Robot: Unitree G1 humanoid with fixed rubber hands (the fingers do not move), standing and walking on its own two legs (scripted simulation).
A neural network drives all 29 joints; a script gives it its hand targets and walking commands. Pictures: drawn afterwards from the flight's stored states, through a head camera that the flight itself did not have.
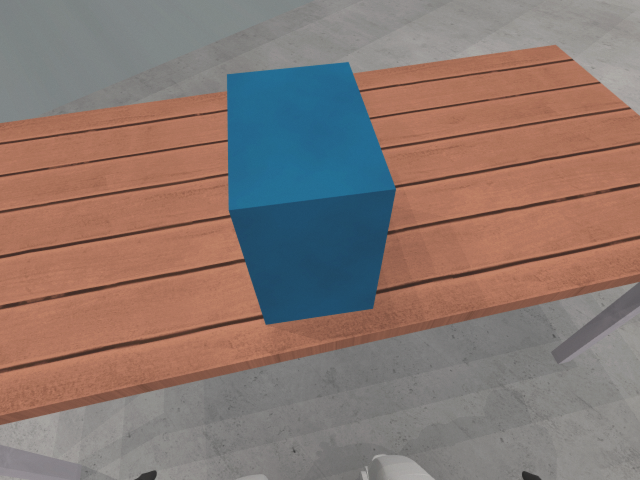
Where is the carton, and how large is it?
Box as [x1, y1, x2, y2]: [227, 62, 395, 324]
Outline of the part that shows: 348,62 227,74 229,212 266,324 372,308 395,188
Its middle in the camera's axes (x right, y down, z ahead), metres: -0.02 -0.06 +0.56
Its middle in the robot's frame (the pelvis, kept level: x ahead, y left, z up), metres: +0.47 +0.06 +0.05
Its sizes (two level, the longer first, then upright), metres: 0.248 0.168 0.266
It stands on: a table, 0.67 m high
